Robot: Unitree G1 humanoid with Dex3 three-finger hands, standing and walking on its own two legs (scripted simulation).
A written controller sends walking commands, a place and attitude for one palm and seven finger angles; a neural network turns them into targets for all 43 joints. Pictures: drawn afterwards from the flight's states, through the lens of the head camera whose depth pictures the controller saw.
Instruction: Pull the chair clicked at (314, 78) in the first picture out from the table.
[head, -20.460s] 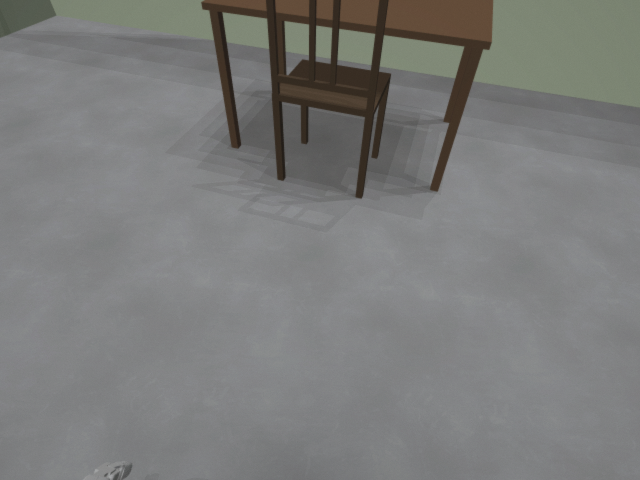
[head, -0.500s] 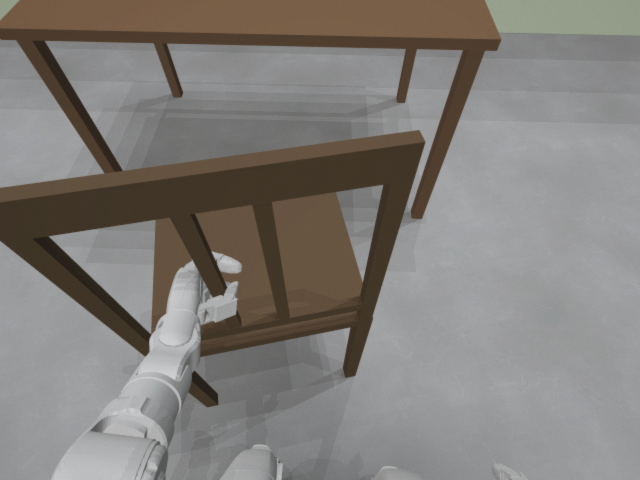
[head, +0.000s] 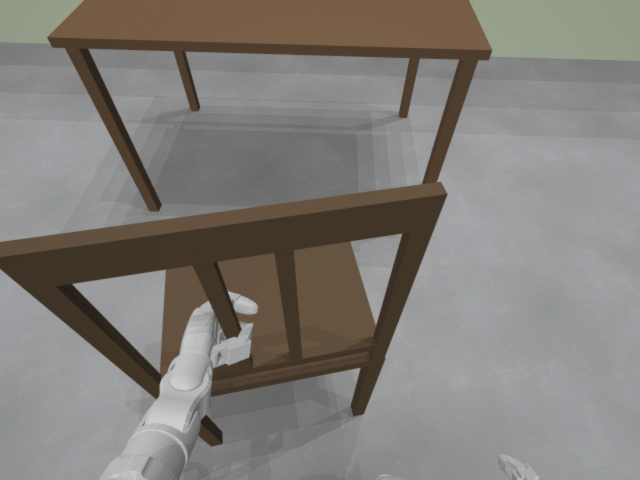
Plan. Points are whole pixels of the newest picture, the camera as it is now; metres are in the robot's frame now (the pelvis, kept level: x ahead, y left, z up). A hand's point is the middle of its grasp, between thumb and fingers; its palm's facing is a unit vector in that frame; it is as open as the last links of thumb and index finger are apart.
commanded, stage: stop walking, hand still on the chair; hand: left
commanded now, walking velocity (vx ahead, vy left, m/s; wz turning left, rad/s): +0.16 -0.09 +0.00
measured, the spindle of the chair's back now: (229, 323) +0.32 +0.15 -0.05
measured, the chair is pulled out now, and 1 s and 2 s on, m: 0.64 0.70 0.70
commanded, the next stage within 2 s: open the thumb and straighten the fingers in 0.62 s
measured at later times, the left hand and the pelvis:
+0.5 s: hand (222, 378) +0.25 +0.14 -0.06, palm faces +0.00 -0.99 -0.17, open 5.5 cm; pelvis +0.00 +0.02 +0.01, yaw -1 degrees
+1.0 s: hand (220, 371) +0.26 +0.15 -0.05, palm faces +0.00 -0.99 -0.15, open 8.9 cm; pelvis +0.00 +0.02 +0.00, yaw +1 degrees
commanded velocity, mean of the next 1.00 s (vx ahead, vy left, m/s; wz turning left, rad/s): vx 0.01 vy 0.00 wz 0.00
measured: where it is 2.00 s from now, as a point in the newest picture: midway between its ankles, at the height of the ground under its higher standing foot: outside the picture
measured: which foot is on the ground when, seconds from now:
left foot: down 0.00-1.00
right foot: down 0.00-1.00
